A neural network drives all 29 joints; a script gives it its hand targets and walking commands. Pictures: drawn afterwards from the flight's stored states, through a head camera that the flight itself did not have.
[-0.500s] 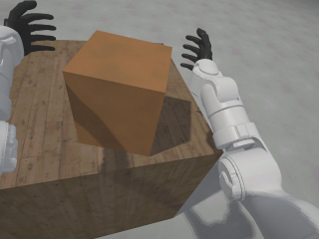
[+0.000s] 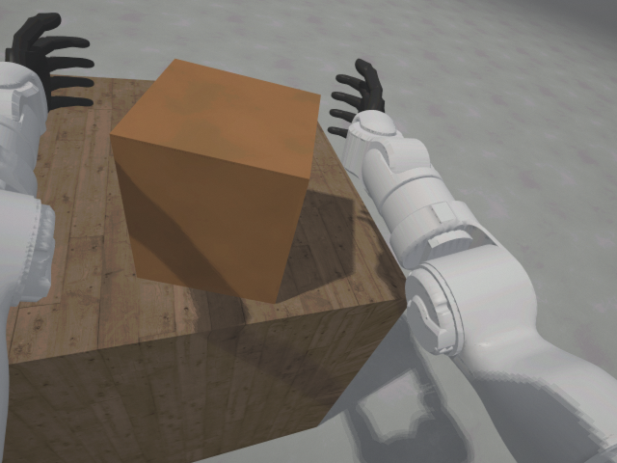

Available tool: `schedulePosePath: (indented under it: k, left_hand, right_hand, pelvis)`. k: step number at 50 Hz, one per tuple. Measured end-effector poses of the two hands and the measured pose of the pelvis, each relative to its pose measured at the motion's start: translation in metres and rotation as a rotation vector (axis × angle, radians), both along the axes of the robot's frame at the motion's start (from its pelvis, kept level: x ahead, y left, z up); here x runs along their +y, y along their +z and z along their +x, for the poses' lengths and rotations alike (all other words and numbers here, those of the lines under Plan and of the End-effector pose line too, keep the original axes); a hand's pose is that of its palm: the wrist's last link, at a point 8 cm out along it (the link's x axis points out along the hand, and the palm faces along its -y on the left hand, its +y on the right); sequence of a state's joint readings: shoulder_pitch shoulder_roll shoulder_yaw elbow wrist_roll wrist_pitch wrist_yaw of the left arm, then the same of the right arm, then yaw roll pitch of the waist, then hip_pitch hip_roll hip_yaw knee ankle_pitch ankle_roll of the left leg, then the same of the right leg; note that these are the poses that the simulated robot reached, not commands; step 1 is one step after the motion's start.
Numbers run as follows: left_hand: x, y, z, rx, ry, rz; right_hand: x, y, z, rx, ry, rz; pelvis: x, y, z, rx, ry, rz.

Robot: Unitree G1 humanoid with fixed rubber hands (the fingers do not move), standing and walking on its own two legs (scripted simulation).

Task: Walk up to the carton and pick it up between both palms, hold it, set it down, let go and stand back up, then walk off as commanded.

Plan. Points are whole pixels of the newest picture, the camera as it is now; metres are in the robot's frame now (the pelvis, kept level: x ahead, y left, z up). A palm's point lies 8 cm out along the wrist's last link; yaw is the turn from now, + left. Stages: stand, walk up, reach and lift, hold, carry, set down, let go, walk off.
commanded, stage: reach and lift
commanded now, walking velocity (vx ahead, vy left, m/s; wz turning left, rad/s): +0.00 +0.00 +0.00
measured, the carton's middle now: (227, 187) +0.49 +0.02 +0.10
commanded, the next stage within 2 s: none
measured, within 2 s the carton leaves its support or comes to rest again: neither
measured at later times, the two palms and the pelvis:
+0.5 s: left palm (90, 140) +0.51 +0.19 +0.16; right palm (349, 175) +0.43 -0.14 +0.17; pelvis +0.00 +0.00 -0.01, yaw -1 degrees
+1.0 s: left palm (107, 138) +0.52 +0.17 +0.15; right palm (343, 171) +0.44 -0.13 +0.17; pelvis +0.01 +0.01 -0.01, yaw -2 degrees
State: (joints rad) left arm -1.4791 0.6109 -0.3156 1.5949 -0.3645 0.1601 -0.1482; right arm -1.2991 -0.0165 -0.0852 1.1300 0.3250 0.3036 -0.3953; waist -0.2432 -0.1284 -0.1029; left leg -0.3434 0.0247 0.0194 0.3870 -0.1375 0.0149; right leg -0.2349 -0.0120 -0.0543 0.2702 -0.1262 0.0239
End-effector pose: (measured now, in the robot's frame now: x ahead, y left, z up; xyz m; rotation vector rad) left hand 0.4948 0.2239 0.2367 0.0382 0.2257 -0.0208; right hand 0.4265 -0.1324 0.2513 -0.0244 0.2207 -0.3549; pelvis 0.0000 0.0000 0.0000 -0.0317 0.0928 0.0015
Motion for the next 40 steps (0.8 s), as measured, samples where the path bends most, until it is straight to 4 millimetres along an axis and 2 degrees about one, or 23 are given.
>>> schedulePosePath:
  k: [7, 22, 32, 40]
  left_hand:
    - [-0.004, -0.031, 0.0, 0.026, 0.003, 0.032]
    - [-0.033, -0.077, 0.012, 0.044, -0.061, 0.043]
    - [-0.05, -0.082, 0.023, 0.044, -0.108, 0.047]
    - [-0.051, -0.084, 0.027, 0.043, -0.118, 0.047]
  right_hand:
    - [-0.001, -0.027, -0.002, 0.037, -0.008, 0.017]
    - [-0.004, -0.075, -0.001, 0.054, -0.024, 0.028]
    - [-0.003, -0.079, 0.009, 0.022, -0.025, 0.03]
    - [-0.004, -0.077, 0.014, 0.013, -0.028, 0.037]
  pelvis:
    - [-0.002, -0.002, -0.003, 0.045, 0.003, -0.004]
    - [0.003, -0.009, -0.004, 0.125, -0.019, -0.006]
    - [0.007, -0.008, 0.005, 0.126, -0.034, -0.009]
    - [0.007, -0.008, 0.01, 0.113, -0.037, -0.009]
